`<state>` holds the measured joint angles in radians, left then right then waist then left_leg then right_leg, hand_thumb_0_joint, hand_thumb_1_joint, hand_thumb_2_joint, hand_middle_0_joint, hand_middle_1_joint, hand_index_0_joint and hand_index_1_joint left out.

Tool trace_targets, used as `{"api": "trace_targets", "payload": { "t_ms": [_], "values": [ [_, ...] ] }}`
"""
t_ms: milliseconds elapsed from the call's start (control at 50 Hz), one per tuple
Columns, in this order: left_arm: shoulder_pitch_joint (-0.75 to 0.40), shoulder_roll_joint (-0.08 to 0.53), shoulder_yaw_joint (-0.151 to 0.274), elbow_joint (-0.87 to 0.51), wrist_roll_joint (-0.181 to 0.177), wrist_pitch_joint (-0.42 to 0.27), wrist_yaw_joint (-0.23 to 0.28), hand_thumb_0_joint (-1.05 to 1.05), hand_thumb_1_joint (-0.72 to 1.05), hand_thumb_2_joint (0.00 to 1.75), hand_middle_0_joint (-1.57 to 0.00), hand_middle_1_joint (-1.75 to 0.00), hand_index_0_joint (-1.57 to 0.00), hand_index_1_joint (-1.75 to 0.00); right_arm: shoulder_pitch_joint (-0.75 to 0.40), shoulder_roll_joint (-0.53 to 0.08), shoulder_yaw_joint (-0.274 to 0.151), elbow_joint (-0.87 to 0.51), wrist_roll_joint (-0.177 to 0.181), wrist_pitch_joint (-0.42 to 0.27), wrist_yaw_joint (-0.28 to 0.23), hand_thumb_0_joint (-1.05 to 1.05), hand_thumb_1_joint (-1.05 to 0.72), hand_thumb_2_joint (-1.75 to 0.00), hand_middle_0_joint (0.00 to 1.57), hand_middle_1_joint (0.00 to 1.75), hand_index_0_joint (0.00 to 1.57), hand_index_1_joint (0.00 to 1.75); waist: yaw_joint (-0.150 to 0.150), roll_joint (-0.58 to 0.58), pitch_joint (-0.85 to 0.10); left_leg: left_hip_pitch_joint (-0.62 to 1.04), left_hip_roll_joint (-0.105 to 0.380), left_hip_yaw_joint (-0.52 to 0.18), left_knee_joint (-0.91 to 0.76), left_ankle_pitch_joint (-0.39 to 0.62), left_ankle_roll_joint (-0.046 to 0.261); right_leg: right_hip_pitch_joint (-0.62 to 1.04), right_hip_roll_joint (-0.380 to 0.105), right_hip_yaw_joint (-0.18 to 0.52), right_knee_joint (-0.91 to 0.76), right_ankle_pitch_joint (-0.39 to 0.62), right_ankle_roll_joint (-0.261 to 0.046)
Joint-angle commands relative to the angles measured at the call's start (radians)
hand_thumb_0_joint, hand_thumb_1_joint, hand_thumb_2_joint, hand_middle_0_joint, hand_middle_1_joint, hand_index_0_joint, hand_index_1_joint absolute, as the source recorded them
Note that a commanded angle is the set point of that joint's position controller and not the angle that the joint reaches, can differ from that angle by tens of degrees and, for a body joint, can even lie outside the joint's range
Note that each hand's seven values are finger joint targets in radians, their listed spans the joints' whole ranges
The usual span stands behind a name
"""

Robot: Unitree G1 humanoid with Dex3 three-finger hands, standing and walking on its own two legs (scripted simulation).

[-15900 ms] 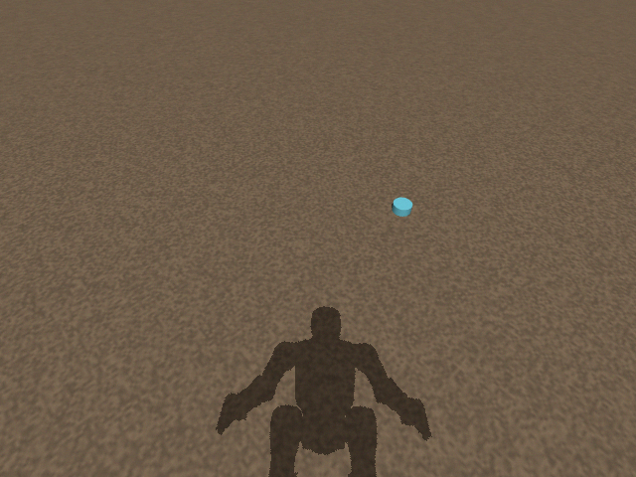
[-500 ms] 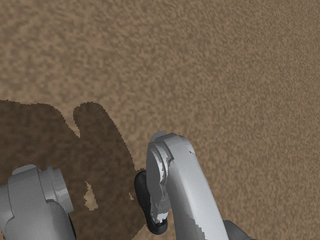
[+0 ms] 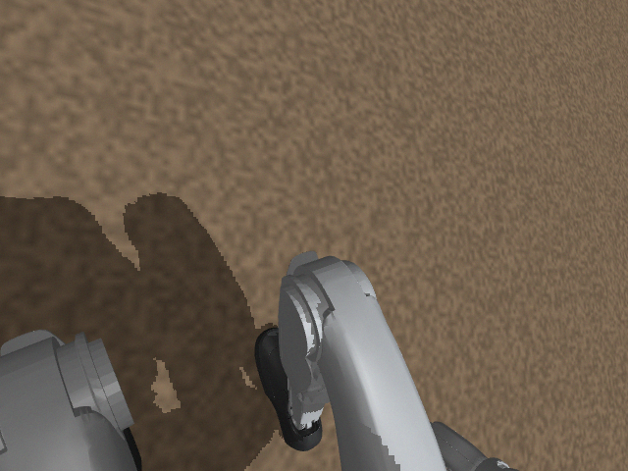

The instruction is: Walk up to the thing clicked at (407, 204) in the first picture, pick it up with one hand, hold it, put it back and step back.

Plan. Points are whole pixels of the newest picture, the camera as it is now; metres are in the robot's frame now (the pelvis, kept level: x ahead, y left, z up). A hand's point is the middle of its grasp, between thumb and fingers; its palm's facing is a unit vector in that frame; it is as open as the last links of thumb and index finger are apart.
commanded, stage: close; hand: left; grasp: from above
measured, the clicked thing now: out of the picture +0.43 +0.33 -0.27
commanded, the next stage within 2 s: settle in 1.54 s
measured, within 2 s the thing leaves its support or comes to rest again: leaves its support in 1.90 s
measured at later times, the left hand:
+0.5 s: hand out of the picture +0.42 +0.32 -0.25, palm faces -0.41 -0.15 -0.90, open 13.3 cm
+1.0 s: hand out of the picture +0.41 +0.32 -0.25, palm faces -0.45 -0.13 -0.88, open 12.0 cm
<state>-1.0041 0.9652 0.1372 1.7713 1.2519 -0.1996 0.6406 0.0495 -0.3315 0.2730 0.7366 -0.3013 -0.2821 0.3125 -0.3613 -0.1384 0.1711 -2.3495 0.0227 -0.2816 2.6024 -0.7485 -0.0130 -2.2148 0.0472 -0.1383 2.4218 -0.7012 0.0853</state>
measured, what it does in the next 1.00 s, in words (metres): stands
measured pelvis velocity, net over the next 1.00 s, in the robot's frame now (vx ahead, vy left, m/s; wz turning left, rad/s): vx -0.01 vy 0.00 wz -0.02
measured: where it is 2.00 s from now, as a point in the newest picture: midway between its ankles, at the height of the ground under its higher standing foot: (217, 451)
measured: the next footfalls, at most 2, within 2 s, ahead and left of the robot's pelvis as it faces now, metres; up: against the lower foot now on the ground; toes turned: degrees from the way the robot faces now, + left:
none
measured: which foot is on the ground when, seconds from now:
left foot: down 0.00-1.00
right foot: down 0.00-1.00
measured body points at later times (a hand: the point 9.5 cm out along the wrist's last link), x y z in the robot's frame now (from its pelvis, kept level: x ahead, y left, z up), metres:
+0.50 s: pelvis -0.01 +0.00 +0.00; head +0.26 +0.13 +0.34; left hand +0.43 +0.32 -0.20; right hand +0.07 -0.26 -0.05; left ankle +0.06 +0.13 -0.26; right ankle +0.11 -0.13 -0.26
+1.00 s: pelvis -0.01 +0.00 +0.01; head +0.26 +0.14 +0.34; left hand +0.43 +0.32 -0.20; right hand +0.07 -0.24 -0.06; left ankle +0.06 +0.13 -0.26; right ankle +0.11 -0.13 -0.26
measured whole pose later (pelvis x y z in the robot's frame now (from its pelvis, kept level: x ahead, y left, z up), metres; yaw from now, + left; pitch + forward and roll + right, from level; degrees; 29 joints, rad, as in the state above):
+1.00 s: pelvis -0.01 +0.00 +0.01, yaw -1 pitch +25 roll -15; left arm -0.98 0.98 0.07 1.76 1.28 -0.26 0.69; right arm 0.03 -0.33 0.33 0.69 -0.31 -0.26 0.28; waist -0.36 -0.16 0.19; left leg -2.32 0.03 -0.30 2.58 -0.73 -0.01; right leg -2.19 0.06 -0.16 2.38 -0.67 0.08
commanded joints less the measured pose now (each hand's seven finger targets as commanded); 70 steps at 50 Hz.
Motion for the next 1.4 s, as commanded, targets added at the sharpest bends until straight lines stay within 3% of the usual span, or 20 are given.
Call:
{"api": "trace_targets", "payload": {
  "t_ms": [0,60,200,220,320,340,460,480,500,560,660,760,840,920,980,1140,1200,1260,1320,1380],
  "values": [
    [-0.205,0.162,-0.036,-0.066,-0.012,-0.04,0.024,0.0,-0.52,0.95,-0.06,-1.05,-0.07,-1.04,0.181,-0.325,-0.074,-0.003,0.003,0.009,-0.008,0.0,-0.9,-0.91,0.2,0.3,0.2,0.3,-0.06,0.482,-0.638,0.48,0.023,0.125,-0.262,0.298,0.017,0.368,0.044,-0.139,-0.203,0.348,-0.089],
    [-0.195,0.169,-0.045,-0.053,-0.015,-0.069,0.036,0.0,-0.46,0.92,-0.07,-1.08,-0.09,-1.05,0.177,-0.335,-0.06,-0.007,0.002,0.01,-0.013,0.0,-0.9,-0.9,0.2,0.3,0.2,0.3,-0.056,0.467,-0.611,0.465,0.026,0.114,-0.267,0.269,0.017,0.352,0.049,-0.148,-0.209,0.321,-0.089],
    [-0.208,0.232,-0.018,-0.115,0.04,-0.08,0.117,0.0,-0.39,0.87,-0.1,-1.05,-0.13,-1.01,0.145,-0.344,-0.052,-0.024,-0.01,0.02,-0.024,0.0,-0.89,-0.9,0.2,0.3,0.2,0.3,-0.035,0.508,-0.642,0.49,0.031,0.11,-0.295,0.247,0.007,0.351,0.058,-0.155,-0.204,0.292,-0.097],
    [-0.206,0.202,-0.049,-0.093,0.049,-0.068,0.122,0.0,-0.39,0.86,-0.1,-1.05,-0.13,-1.02,0.142,-0.351,-0.061,-0.024,-0.011,0.015,-0.024,0.0,-0.89,-0.9,0.2,0.3,0.2,0.3,-0.048,0.518,-0.609,0.486,0.029,0.116,-0.288,0.238,0.007,0.327,0.055,-0.153,-0.202,0.292,-0.097],
    [-0.223,0.218,-0.032,-0.096,0.025,-0.016,0.15,0.0,-0.37,0.85,-0.13,-1.0,-0.16,-0.98,0.135,-0.363,-0.08,-0.025,-0.002,-0.001,-0.023,0.0,-0.89,-0.9,0.2,0.3,0.2,0.3,-0.048,0.496,-0.58,0.466,0.036,0.108,-0.305,0.187,0.007,0.306,0.052,-0.144,-0.224,0.25,-0.096],
    [-0.222,0.186,-0.059,-0.098,0.022,-0.004,0.143,0.0,-0.37,0.86,-0.13,-1.0,-0.15,-0.97,0.146,-0.358,-0.082,-0.012,-0.001,-0.006,-0.019,0.0,-0.89,-0.9,0.2,0.3,0.2,0.3,-0.054,0.5,-0.577,0.469,0.036,0.113,-0.297,0.183,0.007,0.304,0.052,-0.136,-0.22,0.253,-0.095],
    [-0.219,0.244,0.01,-0.04,-0.026,0.039,0.099,0.0,-0.33,0.81,-0.16,-0.98,-0.19,-0.95,0.173,-0.372,-0.086,-0.025,0.016,-0.022,-0.018,0.0,-0.89,-0.9,0.2,0.3,0.2,0.3,-0.06,0.457,-0.57,0.439,0.034,0.109,-0.292,0.194,0.016,0.305,0.04,-0.134,-0.229,0.259,-0.087],
    [-0.225,0.216,-0.016,-0.047,-0.033,0.037,0.076,0.0,-0.32,0.81,-0.17,-0.96,-0.2,-0.94,0.168,-0.363,-0.087,-0.032,0.019,-0.023,-0.016,0.0,-0.9,-0.9,0.2,0.3,0.2,0.3,-0.063,0.464,-0.568,0.44,0.033,0.117,-0.284,0.193,0.017,0.316,0.041,-0.123,-0.228,0.259,-0.087],
    [-0.222,0.248,0.015,-0.048,-0.039,0.032,0.065,0.0,-0.32,0.81,-0.18,-0.96,-0.2,-0.93,0.179,-0.354,-0.073,-0.026,0.018,-0.024,-0.015,0.0,-0.89,-0.9,0.2,0.3,0.2,0.3,-0.055,0.459,-0.579,0.445,0.032,0.11,-0.285,0.215,0.018,0.318,0.04,-0.134,-0.224,0.275,-0.086],
    [-0.223,0.238,0.005,-0.076,-0.048,0.011,0.023,0.0,-0.29,0.78,-0.19,-0.97,-0.22,-0.94,0.179,-0.35,-0.07,-0.025,0.014,-0.016,-0.02,0.0,-0.9,-0.9,0.2,0.3,0.2,0.3,-0.053,0.508,-0.62,0.487,0.032,0.104,-0.298,0.252,0.011,0.353,0.042,-0.14,-0.217,0.297,-0.092],
    [-0.238,0.195,-0.061,-0.113,-0.033,-0.027,-0.013,0.0,-0.25,0.75,-0.2,-0.97,-0.24,-0.93,0.171,-0.343,-0.066,-0.033,0.015,0.012,-0.027,0.0,-0.89,-0.9,0.2,0.3,0.2,0.3,-0.064,0.537,-0.652,0.521,0.034,0.1,-0.29,0.294,0.005,0.364,0.044,-0.151,-0.206,0.336,-0.094],
    [-0.203,0.165,-0.087,-0.071,-0.02,-0.073,0.006,0.0,-0.22,0.77,-0.23,-0.97,-0.27,-0.93,0.168,-0.348,-0.05,-0.039,0.014,0.028,-0.033,0.0,-0.89,-0.9,0.2,0.3,0.2,0.3,-0.066,0.47,-0.556,0.46,0.03,0.105,-0.299,0.24,0.011,0.341,0.052,-0.156,-0.232,0.297,-0.093],
    [-0.206,0.209,-0.054,-0.112,0.011,-0.097,0.051,0.0,-0.16,0.71,-0.26,-0.93,-0.3,-0.88,0.158,-0.339,-0.04,-0.045,0.009,0.025,-0.031,0.0,-0.89,-0.9,0.2,0.3,0.2,0.3,-0.036,0.503,-0.59,0.501,0.029,0.096,-0.308,0.251,0.003,0.321,0.048,-0.161,-0.206,0.294,-0.096],
    [-0.191,0.175,-0.065,-0.096,0.018,-0.081,0.096,0.0,-0.11,0.7,-0.3,-0.92,-0.34,-0.87,0.134,-0.347,-0.047,-0.044,-0.005,0.018,-0.035,0.0,-0.89,-0.9,0.2,0.3,0.2,0.3,-0.06,0.479,-0.578,0.498,0.037,0.086,-0.321,0.215,0.001,0.322,0.053,-0.167,-0.222,0.27,-0.094],
    [-0.213,0.2,-0.056,-0.103,0.02,-0.056,0.123,0.0,-0.06,0.69,-0.34,-0.89,-0.38,-0.85,0.155,-0.352,-0.05,-0.043,-0.01,0.015,-0.04,0.0,-0.89,-0.9,0.2,0.3,0.2,0.3,-0.066,0.474,-0.582,0.475,0.035,0.103,-0.313,0.191,0.008,0.339,0.056,-0.155,-0.252,0.259,-0.091],
    [-0.237,0.21,-0.053,-0.091,-0.015,0.002,0.102,0.0,0.06,0.66,-0.43,-0.85,-0.48,-0.81,0.152,-0.359,-0.061,-0.035,0.005,-0.01,-0.03,0.0,-0.89,-0.9,0.2,0.3,0.2,0.3,-0.067,0.502,-0.563,0.473,0.038,0.098,-0.307,0.191,0.005,0.316,0.044,-0.146,-0.235,0.26,-0.091],
    [-0.235,0.247,-0.03,-0.077,-0.015,0.006,0.083,0.0,0.09,0.65,-0.47,-0.82,-0.51,-0.78,0.16,-0.363,-0.057,-0.043,0.015,-0.006,-0.029,0.0,-0.89,-0.9,0.2,0.3,0.2,0.3,-0.059,0.478,-0.577,0.464,0.037,0.101,-0.307,0.211,0.009,0.331,0.048,-0.143,-0.24,0.272,-0.09],
    [-0.218,0.227,-0.042,-0.051,-0.022,0.008,0.062,0.0,0.12,0.65,-0.49,-0.81,-0.53,-0.77,0.158,-0.36,-0.051,-0.048,0.014,-0.005,-0.029,0.0,-0.89,-0.9,0.2,0.3,0.2,0.3,-0.067,0.456,-0.559,0.453,0.036,0.103,-0.296,0.225,0.012,0.342,0.045,-0.14,-0.236,0.287,-0.087],
    [-0.205,0.261,-0.016,-0.056,-0.019,0.0,0.056,0.0,0.18,0.66,-0.54,-0.82,-0.57,-0.78,0.165,-0.365,-0.054,-0.054,0.016,0.005,-0.036,0.0,-0.89,-0.9,0.2,0.3,0.2,0.3,-0.047,0.474,-0.589,0.469,0.035,0.104,-0.317,0.235,0.009,0.359,0.052,-0.138,-0.243,0.288,-0.093],
    [-0.2,0.226,-0.04,-0.041,-0.015,-0.008,0.042,0.0,0.25,0.66,-0.6,-0.8,-0.63,-0.77,0.154,-0.354,-0.05,-0.061,0.013,0.009,-0.034,0.0,-0.89,-0.9,0.2,0.3,0.2,0.3,-0.06,0.461,-0.549,0.454,0.035,0.103,-0.313,0.203,0.01,0.329,0.047,-0.143,-0.232,0.264,-0.091]
  ]
}}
